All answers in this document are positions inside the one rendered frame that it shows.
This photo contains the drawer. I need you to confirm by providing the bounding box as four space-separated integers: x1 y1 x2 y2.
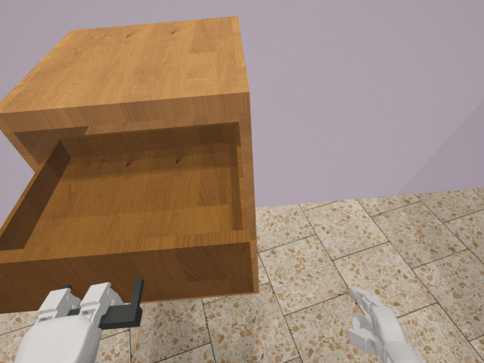
0 122 254 314

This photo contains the right robot hand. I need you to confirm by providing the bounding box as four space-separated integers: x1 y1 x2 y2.
349 287 408 360

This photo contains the handle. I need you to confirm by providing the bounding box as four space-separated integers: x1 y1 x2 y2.
61 278 144 330

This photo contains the right robot forearm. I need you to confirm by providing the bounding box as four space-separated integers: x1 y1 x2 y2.
382 341 427 363

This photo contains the left robot hand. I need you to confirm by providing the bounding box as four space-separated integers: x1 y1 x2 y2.
15 282 123 363

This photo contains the cabinet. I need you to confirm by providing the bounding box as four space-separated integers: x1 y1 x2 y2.
0 16 259 303

